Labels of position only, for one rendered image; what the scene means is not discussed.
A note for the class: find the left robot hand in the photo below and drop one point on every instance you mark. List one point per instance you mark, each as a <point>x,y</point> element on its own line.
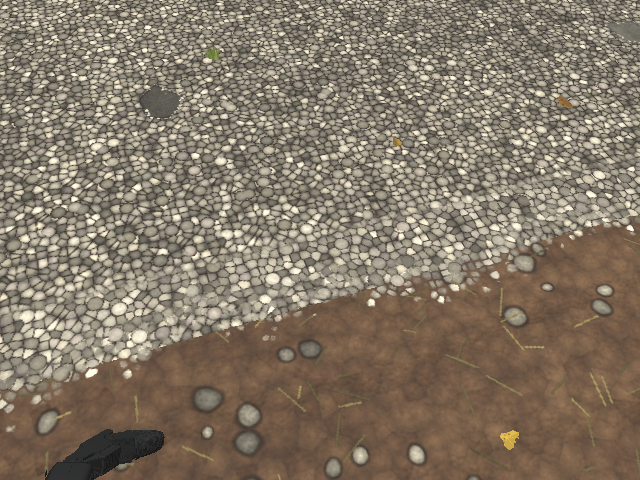
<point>104,451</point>

